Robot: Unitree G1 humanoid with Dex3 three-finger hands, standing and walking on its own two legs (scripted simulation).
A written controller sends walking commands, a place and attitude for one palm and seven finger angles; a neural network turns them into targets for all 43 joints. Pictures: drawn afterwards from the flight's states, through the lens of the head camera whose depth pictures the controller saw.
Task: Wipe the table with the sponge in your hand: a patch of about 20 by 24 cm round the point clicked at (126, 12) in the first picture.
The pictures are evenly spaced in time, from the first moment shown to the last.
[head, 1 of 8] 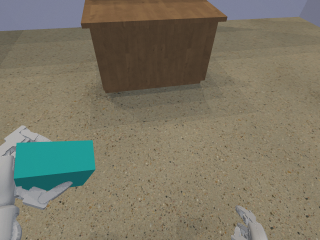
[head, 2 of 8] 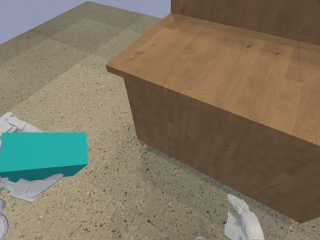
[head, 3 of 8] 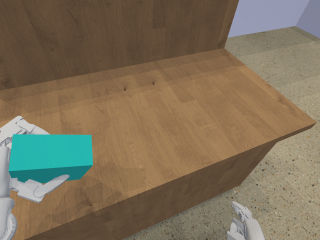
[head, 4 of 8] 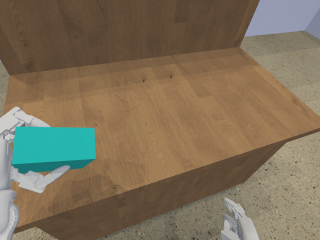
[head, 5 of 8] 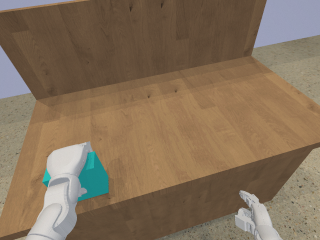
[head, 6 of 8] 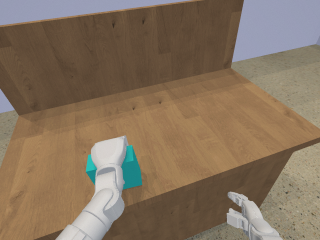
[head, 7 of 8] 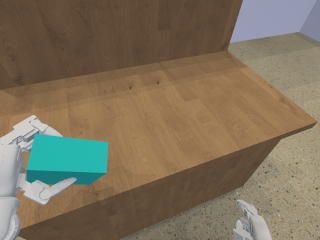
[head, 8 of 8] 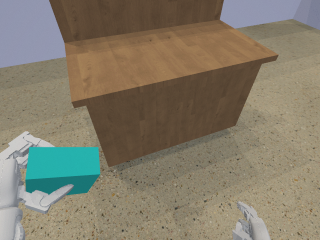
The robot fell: no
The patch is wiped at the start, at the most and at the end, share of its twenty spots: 0.00 1.00 1.00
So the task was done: yes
